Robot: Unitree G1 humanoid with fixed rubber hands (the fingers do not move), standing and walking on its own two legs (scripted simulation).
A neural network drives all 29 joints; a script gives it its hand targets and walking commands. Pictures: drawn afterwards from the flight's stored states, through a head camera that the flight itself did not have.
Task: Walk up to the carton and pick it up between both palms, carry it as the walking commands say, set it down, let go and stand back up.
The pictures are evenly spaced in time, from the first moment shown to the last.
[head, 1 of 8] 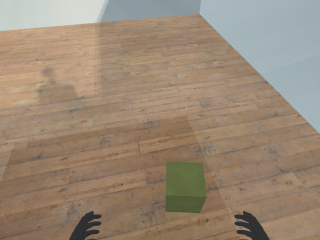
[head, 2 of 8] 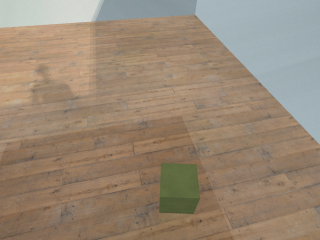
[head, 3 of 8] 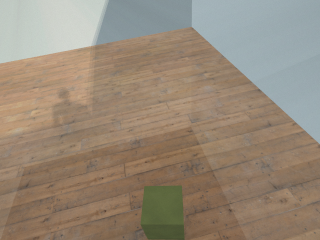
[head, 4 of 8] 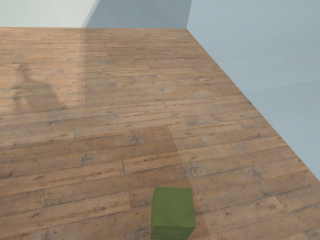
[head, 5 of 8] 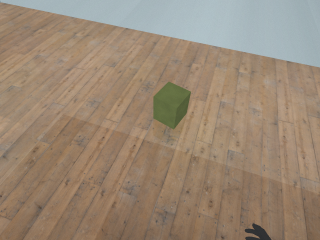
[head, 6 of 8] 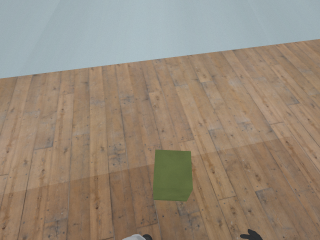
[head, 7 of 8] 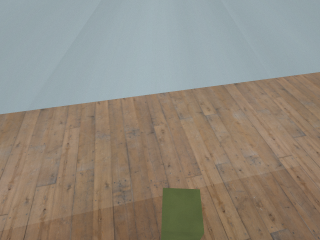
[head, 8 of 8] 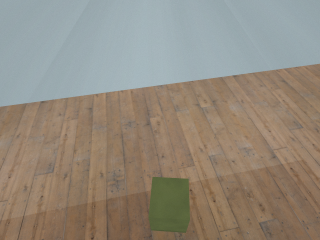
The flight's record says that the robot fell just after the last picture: no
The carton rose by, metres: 0.00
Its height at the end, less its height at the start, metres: +0.00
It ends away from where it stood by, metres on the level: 0.00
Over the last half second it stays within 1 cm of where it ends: yes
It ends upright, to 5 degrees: yes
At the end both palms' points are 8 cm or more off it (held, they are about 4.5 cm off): yes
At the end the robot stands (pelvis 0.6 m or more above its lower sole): yes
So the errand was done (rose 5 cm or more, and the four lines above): no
